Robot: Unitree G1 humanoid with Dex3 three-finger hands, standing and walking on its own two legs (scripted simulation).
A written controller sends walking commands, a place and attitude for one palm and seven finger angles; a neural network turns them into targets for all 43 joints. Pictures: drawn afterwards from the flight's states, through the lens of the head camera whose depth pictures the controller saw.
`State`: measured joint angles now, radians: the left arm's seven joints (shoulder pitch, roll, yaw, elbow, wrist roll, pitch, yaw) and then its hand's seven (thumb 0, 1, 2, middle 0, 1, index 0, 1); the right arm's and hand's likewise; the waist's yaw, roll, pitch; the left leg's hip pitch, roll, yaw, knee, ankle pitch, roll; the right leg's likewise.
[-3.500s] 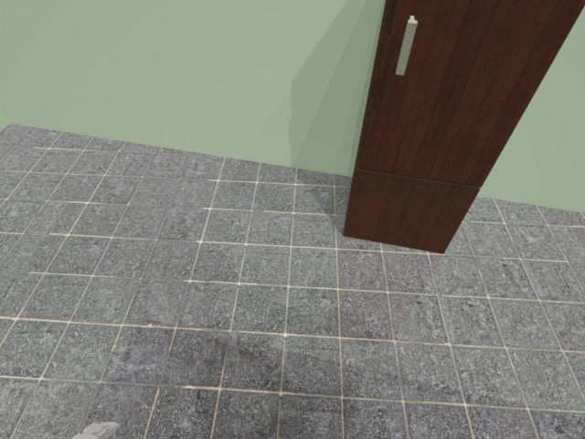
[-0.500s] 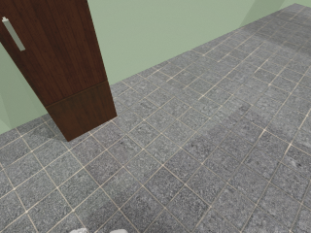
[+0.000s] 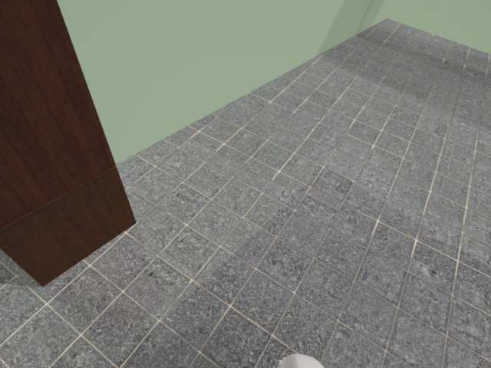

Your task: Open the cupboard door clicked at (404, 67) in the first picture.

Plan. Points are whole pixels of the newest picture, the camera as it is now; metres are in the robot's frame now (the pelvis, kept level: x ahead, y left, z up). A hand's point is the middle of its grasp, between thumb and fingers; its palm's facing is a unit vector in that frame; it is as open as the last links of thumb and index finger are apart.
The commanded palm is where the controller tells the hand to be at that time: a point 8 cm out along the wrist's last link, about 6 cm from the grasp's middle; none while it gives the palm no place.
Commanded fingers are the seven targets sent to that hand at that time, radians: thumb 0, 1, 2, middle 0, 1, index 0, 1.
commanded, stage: walk to a spot facing it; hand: left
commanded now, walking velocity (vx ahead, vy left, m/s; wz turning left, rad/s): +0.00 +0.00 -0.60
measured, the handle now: out of the picture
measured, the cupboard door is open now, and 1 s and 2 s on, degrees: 0 0 0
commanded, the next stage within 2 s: turn to face it in 0.16 s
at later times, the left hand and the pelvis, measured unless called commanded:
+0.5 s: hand (211, 291) +0.30 +0.09 -0.16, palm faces -0.17 -0.97 -0.19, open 7.3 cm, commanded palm none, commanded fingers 0.00 0.90 0.90 -0.20 -0.30 -0.20 -0.30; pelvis +0.14 -0.05 -0.01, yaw -7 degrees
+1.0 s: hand (137, 348) +0.18 +0.21 -0.17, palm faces +0.21 -0.94 -0.27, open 7.4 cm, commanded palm none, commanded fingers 0.00 0.90 0.90 -0.20 -0.30 -0.20 -0.30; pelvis +0.15 -0.02 +0.00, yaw +9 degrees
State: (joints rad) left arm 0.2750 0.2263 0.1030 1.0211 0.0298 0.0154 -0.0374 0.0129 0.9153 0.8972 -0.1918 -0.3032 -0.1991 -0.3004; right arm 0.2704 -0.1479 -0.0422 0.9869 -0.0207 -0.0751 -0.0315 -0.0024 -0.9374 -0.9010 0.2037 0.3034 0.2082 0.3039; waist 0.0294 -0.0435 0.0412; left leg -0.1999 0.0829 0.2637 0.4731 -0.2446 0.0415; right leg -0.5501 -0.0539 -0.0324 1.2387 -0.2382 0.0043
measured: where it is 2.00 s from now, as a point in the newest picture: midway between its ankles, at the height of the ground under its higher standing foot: outside the picture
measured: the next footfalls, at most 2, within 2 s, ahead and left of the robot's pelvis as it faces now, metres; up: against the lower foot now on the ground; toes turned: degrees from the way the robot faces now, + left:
right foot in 0.32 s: +0.23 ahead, -0.15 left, +0.00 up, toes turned -17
left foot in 0.74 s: +0.21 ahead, +0.08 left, +0.00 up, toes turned +11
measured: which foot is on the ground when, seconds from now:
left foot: down 0.00-0.32, up 0.34-0.72, down 0.74-1.00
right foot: up 0.00-0.30, down 0.32-0.74, up 0.76-1.00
